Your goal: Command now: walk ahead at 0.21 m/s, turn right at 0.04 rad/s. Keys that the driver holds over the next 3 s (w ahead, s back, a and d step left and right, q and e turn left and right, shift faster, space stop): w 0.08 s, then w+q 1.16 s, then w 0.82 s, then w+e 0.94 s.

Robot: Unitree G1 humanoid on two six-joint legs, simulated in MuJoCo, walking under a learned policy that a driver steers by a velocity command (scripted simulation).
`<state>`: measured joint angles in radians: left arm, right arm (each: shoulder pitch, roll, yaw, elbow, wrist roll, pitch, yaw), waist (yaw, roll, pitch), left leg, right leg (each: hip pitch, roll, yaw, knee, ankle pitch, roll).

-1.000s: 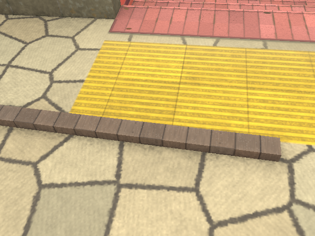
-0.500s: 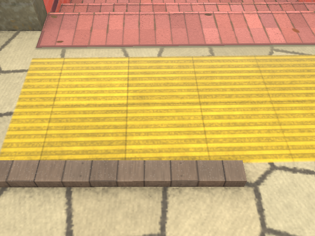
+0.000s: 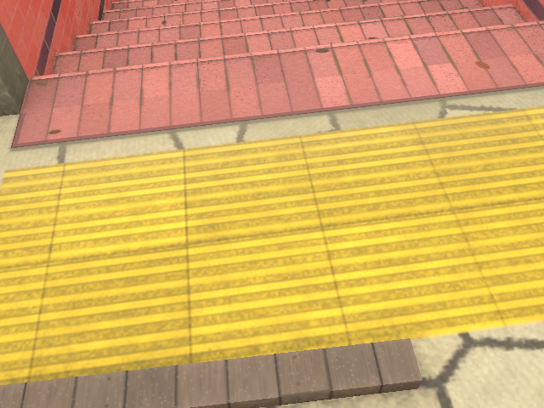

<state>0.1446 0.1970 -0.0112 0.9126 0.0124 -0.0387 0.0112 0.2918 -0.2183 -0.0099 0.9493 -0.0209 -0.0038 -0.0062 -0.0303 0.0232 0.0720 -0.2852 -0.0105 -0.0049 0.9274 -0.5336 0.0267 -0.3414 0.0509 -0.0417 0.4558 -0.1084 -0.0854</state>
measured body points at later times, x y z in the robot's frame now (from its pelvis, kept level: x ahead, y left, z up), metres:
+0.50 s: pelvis +0.10 +0.04 +0.02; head +0.10 +0.07 +0.47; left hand +0.21 +0.31 -0.11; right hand +0.08 -0.21 -0.11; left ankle +0.03 +0.11 -0.73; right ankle +0.18 -0.10 -0.68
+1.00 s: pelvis +0.36 +0.07 +0.01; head +0.39 +0.07 +0.45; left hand +0.25 +0.31 -0.12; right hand +0.61 -0.10 -0.11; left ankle +0.35 +0.18 -0.62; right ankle +0.33 -0.06 -0.73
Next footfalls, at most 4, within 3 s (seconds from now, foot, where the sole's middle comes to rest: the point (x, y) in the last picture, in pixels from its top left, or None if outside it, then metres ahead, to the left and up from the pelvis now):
0.30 left None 0.07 0.11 -0.77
0.70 right None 0.37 -0.04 -0.77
1.14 left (173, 369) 0.55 0.28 -0.71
1.72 right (197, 269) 0.86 0.25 -0.77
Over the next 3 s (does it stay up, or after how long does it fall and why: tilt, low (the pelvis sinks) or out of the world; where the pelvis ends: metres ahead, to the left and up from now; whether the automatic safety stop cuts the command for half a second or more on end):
stays up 1.27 0.57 0.00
